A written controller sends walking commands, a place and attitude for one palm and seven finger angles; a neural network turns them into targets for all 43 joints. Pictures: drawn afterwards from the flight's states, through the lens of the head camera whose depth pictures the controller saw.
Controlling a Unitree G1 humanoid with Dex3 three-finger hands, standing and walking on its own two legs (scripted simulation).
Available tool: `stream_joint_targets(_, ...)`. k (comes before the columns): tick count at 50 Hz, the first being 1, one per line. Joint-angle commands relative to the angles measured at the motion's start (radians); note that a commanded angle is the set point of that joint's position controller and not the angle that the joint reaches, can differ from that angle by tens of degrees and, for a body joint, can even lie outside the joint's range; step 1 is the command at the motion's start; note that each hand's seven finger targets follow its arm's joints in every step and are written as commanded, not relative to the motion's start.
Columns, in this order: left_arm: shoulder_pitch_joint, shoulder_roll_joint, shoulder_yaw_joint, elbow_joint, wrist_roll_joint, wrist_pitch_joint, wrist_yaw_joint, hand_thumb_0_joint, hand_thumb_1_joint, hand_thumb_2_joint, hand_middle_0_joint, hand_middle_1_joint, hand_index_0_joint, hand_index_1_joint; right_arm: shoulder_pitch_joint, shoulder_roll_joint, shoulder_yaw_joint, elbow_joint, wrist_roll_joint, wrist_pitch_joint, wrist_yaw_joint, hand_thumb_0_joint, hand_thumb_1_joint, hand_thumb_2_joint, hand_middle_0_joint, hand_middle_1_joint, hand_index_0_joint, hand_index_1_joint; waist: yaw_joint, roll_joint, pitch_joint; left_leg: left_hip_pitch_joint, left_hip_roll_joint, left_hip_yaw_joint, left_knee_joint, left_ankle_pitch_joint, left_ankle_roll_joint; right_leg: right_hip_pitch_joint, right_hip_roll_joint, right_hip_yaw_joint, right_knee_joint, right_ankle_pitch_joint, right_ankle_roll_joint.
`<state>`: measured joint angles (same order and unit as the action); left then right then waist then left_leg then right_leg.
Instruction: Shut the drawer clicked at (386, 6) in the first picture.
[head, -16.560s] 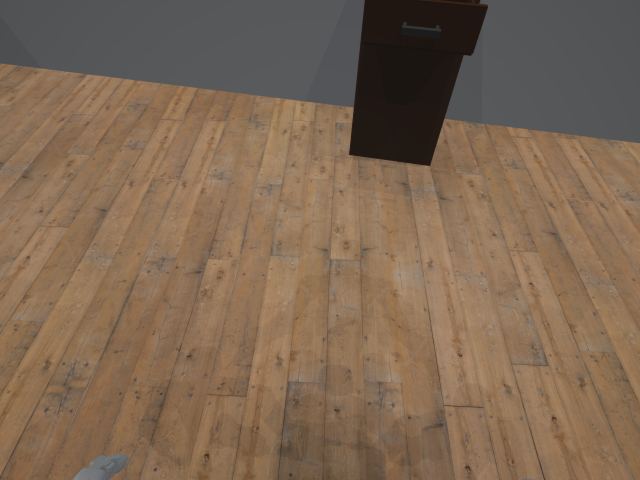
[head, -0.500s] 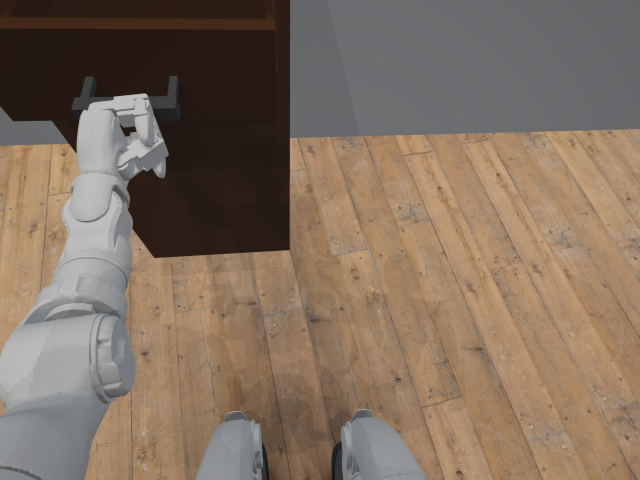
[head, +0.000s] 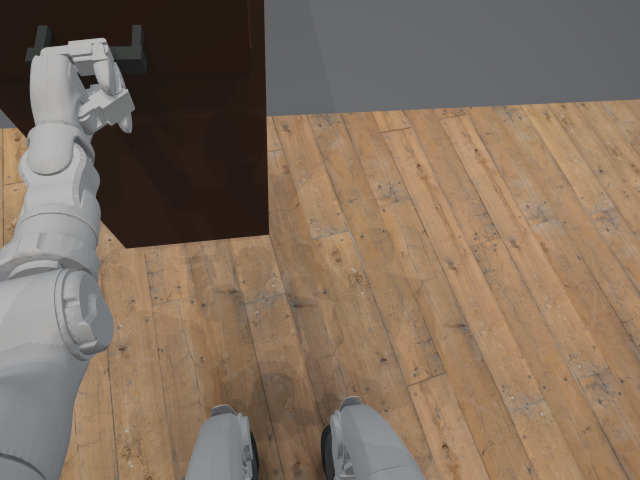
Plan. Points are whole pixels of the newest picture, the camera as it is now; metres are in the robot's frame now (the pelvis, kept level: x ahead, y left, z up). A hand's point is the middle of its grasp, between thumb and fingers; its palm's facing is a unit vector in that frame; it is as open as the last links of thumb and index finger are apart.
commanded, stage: push the drawer shut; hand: left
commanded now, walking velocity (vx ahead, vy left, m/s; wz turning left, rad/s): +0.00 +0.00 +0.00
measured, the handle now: (90, 47) +0.62 +0.21 +0.08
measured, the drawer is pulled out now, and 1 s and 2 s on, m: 0.05 0.00 0.00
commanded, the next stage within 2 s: pull the fist back off the drawer in 0.72 s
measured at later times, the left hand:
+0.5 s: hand (117, 61) +0.60 +0.18 +0.09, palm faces +0.04 -1.00 -0.03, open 3.3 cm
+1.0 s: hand (106, 53) +0.61 +0.19 +0.08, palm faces +0.03 -1.00 -0.03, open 3.4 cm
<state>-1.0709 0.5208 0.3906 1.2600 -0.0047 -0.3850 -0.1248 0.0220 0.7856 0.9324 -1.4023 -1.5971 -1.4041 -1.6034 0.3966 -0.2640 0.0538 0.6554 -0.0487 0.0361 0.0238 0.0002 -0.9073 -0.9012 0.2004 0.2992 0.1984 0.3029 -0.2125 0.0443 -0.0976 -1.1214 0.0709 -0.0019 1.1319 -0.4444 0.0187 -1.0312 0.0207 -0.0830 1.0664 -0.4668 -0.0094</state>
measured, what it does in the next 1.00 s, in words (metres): stands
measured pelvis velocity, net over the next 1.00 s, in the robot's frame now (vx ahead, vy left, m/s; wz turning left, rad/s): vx -0.02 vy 0.02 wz -0.03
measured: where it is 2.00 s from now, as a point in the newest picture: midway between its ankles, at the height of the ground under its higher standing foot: outside the picture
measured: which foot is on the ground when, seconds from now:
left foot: down 0.00-1.00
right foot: down 0.00-1.00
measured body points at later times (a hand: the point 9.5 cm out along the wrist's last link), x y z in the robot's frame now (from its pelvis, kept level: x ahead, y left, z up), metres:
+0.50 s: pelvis -0.01 +0.01 -0.01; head +0.18 +0.04 +0.39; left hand +0.59 +0.23 +0.09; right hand -0.07 -0.24 -0.10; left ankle +0.04 +0.11 -0.65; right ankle +0.02 -0.12 -0.65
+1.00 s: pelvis -0.02 +0.02 -0.03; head +0.19 +0.06 +0.37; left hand +0.60 +0.25 +0.09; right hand -0.10 -0.22 -0.10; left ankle +0.04 +0.11 -0.65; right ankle +0.02 -0.12 -0.65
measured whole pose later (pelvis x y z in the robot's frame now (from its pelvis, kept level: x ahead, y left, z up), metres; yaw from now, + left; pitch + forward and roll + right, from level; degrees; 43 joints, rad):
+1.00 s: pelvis -0.02 +0.02 -0.03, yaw -2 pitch +31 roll -8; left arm -1.45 0.78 0.36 1.39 0.11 -0.22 -0.15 0.04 0.57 0.87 -1.40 -1.60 -1.40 -1.60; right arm 0.45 -0.26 0.12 0.65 -0.08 -0.01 0.01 0.00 -0.91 -0.90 0.20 0.30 0.20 0.30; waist -0.34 0.06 -0.07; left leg -1.37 0.07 -0.04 1.25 -0.44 0.05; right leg -1.23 0.03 -0.12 1.12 -0.44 0.01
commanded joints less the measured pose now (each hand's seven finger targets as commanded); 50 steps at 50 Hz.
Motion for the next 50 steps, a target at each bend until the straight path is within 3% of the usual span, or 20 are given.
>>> stream_joint_targets(1, -0.608, 0.28, 0.034, -0.233, -0.004, -0.059, 0.019, 0.0, 0.9, 0.9, -1.4, -1.6, -1.4, -1.6, 0.208, -0.191, -0.066, -0.028, -0.005, -0.006, -0.014, 0.0, -0.9, -0.9, 0.2, 0.3, 0.2, 0.3, -0.066, 0.14, -0.522, 0.472, -0.029, -0.076, -0.101, 0.281, 0.018, 0.103, 0.037, 0.046, -0.151, 0.203, -0.005)
stream_joint_targets(2, -0.635, 0.254, 0.009, -0.233, -0.001, -0.059, 0.019, 0.0, 0.9, 0.9, -1.4, -1.6, -1.4, -1.6, 0.21, -0.189, -0.066, -0.027, -0.007, -0.006, -0.013, 0.0, -0.9, -0.9, 0.2, 0.3, 0.2, 0.3, -0.079, 0.166, -0.524, 0.491, -0.03, -0.079, -0.096, 0.287, 0.02, 0.075, 0.039, 0.045, -0.148, 0.201, -0.007)
stream_joint_targets(4, -0.65, 0.272, 0.021, -0.224, 0.001, -0.055, 0.02, 0.0, 0.9, 0.9, -1.4, -1.6, -1.4, -1.6, 0.217, -0.192, -0.066, -0.023, -0.009, -0.005, -0.013, 0.0, -0.9, -0.9, 0.2, 0.3, 0.2, 0.3, -0.081, 0.173, -0.53, 0.494, -0.029, -0.079, -0.091, 0.292, 0.018, 0.071, 0.039, 0.044, -0.151, 0.202, -0.006)
stream_joint_targets(5, -0.655, 0.312, 0.046, -0.226, 0.006, -0.055, 0.022, 0.0, 0.9, 0.9, -1.4, -1.6, -1.4, -1.6, 0.222, -0.197, -0.065, -0.021, -0.01, -0.003, -0.014, 0.0, -0.9, -0.9, 0.2, 0.3, 0.2, 0.3, -0.078, 0.171, -0.538, 0.495, -0.025, -0.085, -0.091, 0.296, 0.017, 0.072, 0.04, 0.041, -0.146, 0.201, -0.007)
stream_joint_targets(6, -0.655, 0.291, 0.026, -0.208, 0.006, -0.051, 0.019, 0.0, 0.9, 0.9, -1.4, -1.6, -1.4, -1.6, 0.219, -0.193, -0.062, -0.026, -0.009, -0.004, -0.012, 0.0, -0.9, -0.9, 0.2, 0.3, 0.2, 0.3, -0.081, 0.179, -0.528, 0.48, -0.029, -0.081, -0.09, 0.285, 0.018, 0.07, 0.04, 0.044, -0.149, 0.193, -0.007)
stream_joint_targets(10, -0.708, 0.322, 0.034, -0.192, 0.013, -0.042, 0.016, 0.0, 0.9, 0.9, -1.4, -1.6, -1.4, -1.6, 0.233, -0.2, -0.057, -0.022, -0.013, -0.002, -0.013, 0.0, -0.9, -0.9, 0.2, 0.3, 0.2, 0.3, -0.102, 0.173, -0.525, 0.465, -0.025, -0.087, -0.083, 0.276, 0.022, 0.056, 0.043, 0.04, -0.147, 0.185, -0.005)
stream_joint_targets(11, -0.706, 0.342, 0.042, -0.178, 0.019, -0.037, 0.015, 0.0, 0.9, 0.9, -1.4, -1.6, -1.4, -1.6, 0.234, -0.201, -0.055, -0.025, -0.012, -0.002, -0.013, 0.0, -0.9, -0.9, 0.2, 0.3, 0.2, 0.3, -0.098, 0.184, -0.527, 0.448, -0.026, -0.083, -0.078, 0.267, 0.021, 0.059, 0.043, 0.043, -0.145, 0.179, -0.006)
stream_joint_targets(18, -0.792, 0.388, 0.04, -0.154, 0.037, -0.011, 0.009, 0.0, 0.9, 0.9, -1.4, -1.6, -1.4, -1.6, 0.262, -0.21, -0.045, -0.018, -0.018, -0.003, -0.014, 0.0, -0.9, -0.9, 0.2, 0.3, 0.2, 0.3, -0.129, 0.229, -0.543, 0.449, -0.019, -0.099, -0.059, 0.286, 0.023, 0.012, 0.046, 0.035, -0.129, 0.18, -0.007)
stream_joint_targets(20, -0.802, 0.428, 0.06, -0.14, 0.04, 0.0, 0.007, 0.0, 0.9, 0.9, -1.4, -1.6, -1.4, -1.6, 0.267, -0.214, -0.042, -0.019, -0.018, -0.003, -0.016, 0.0, -0.9, -0.9, 0.2, 0.3, 0.2, 0.3, -0.131, 0.228, -0.54, 0.418, -0.018, -0.093, -0.05, 0.272, 0.026, 0.02, 0.046, 0.038, -0.131, 0.174, -0.006)
stream_joint_targets(24, -0.843, 0.437, 0.038, -0.109, 0.054, 0.021, -0.001, 0.0, 0.9, 0.9, -1.4, -1.6, -1.4, -1.6, 0.276, -0.219, -0.032, -0.02, -0.02, -0.003, -0.02, 0.0, -0.9, -0.9, 0.2, 0.3, 0.2, 0.3, -0.154, 0.241, -0.518, 0.394, -0.013, -0.106, -0.046, 0.241, 0.026, -0.025, 0.046, 0.029, -0.118, 0.145, -0.005)
stream_joint_targets(31, -0.917, 0.486, 0.043, -0.122, 0.077, 0.048, 0.0, 0.0, 0.9, 0.9, -1.4, -1.6, -1.4, -1.6, 0.308, -0.224, -0.026, -0.014, -0.028, -0.007, -0.023, 0.0, -0.9, -0.9, 0.2, 0.3, 0.2, 0.3, -0.176, 0.283, -0.566, 0.397, -0.006, -0.115, -0.019, 0.27, 0.029, -0.049, 0.047, 0.024, -0.102, 0.16, -0.004)
stream_joint_targets(34, -0.951, 0.444, 0.007, -0.128, 0.075, 0.062, -0.002, 0.0, 0.9, 0.9, -1.4, -1.6, -1.4, -1.6, 0.314, -0.226, -0.025, -0.003, -0.028, -0.014, -0.025, 0.0, -0.9, -0.9, 0.2, 0.3, 0.2, 0.3, -0.192, 0.311, -0.551, 0.423, 0.0, -0.132, -0.028, 0.241, 0.024, -0.105, 0.047, 0.013, -0.098, 0.136, -0.006)
stream_joint_targets(40, -0.977, 0.441, -0.016, -0.127, 0.075, 0.084, 0.0, 0.0, 0.9, 0.9, -1.4, -1.6, -1.4, -1.6, 0.311, -0.233, -0.014, 0.009, -0.028, -0.037, -0.033, 0.0, -0.9, -0.9, 0.2, 0.3, 0.2, 0.3, -0.207, 0.336, -0.527, 0.413, 0.007, -0.146, -0.042, 0.172, 0.024, -0.144, 0.045, 0.008, -0.096, 0.097, -0.007)
stream_joint_targets(41, -0.978, 0.42, -0.026, -0.123, 0.072, 0.09, 0.002, 0.0, 0.9, 0.9, -1.4, -1.6, -1.4, -1.6, 0.311, -0.233, -0.015, 0.011, -0.027, -0.044, -0.033, 0.0, -0.9, -0.9, 0.2, 0.3, 0.2, 0.3, -0.215, 0.338, -0.526, 0.419, 0.008, -0.147, -0.044, 0.162, 0.026, -0.156, 0.046, 0.006, -0.098, 0.094, -0.005)
stream_joint_targets(42, -0.985, 0.429, -0.016, -0.137, 0.07, 0.085, 0.001, 0.0, 0.9, 0.9, -1.4, -1.6, -1.4, -1.6, 0.314, -0.233, -0.015, 0.011, -0.031, -0.048, -0.033, 0.0, -0.9, -0.9, 0.2, 0.3, 0.2, 0.3, -0.208, 0.362, -0.539, 0.439, 0.006, -0.155, -0.046, 0.173, 0.022, -0.162, 0.044, 0.002, -0.09, 0.099, -0.009)
stream_joint_targets(46, -0.977, 0.414, -0.017, -0.131, 0.075, 0.103, 0.009, 0.0, 0.9, 0.9, -1.4, -1.6, -1.4, -1.6, 0.315, -0.234, -0.016, 0.003, -0.033, -0.053, -0.028, 0.0, -0.9, -0.9, 0.2, 0.3, 0.2, 0.3, -0.204, 0.348, -0.541, 0.438, 0.004, -0.163, -0.045, 0.158, 0.02, -0.168, 0.044, -0.003, -0.087, 0.096, -0.01)
stream_joint_targets(47, -0.982, 0.435, 0.001, -0.139, 0.079, 0.099, 0.011, 0.0, 0.9, 0.9, -1.4, -1.6, -1.4, -1.6, 0.321, -0.235, -0.017, 0.005, -0.035, -0.053, -0.027, 0.0, -0.9, -0.9, 0.2, 0.3, 0.2, 0.3, -0.2, 0.348, -0.549, 0.449, 0.006, -0.17, -0.047, 0.169, 0.018, -0.167, 0.044, -0.007, -0.081, 0.1, -0.012)
stream_joint_targets(49, -0.983, 0.406, -0.018, -0.147, 0.082, 0.105, 0.015, 0.0, 0.9, 0.9, -1.4, -1.6, -1.4, -1.6, 0.32, -0.235, -0.021, 0.0, -0.036, -0.051, -0.023, 0.0, -0.9, -0.9, 0.2, 0.3, 0.2, 0.3, -0.202, 0.34, -0.542, 0.461, 0.007, -0.181, -0.054, 0.16, 0.015, -0.181, 0.043, -0.011, -0.08, 0.098, -0.012)
stream_joint_targets(50, -0.968, 0.408, -0.007, -0.131, 0.085, 0.11, 0.018, 0.0, 0.9, 0.9, -1.4, -1.6, -1.4, -1.6, 0.318, -0.233, -0.02, -0.004, -0.037, -0.05, -0.019, 0.0, -0.9, -0.9, 0.2, 0.3, 0.2, 0.3, -0.19, 0.348, -0.535, 0.445, 0.003, -0.174, -0.051, 0.144, 0.015, -0.177, 0.043, -0.009, -0.081, 0.088, -0.014)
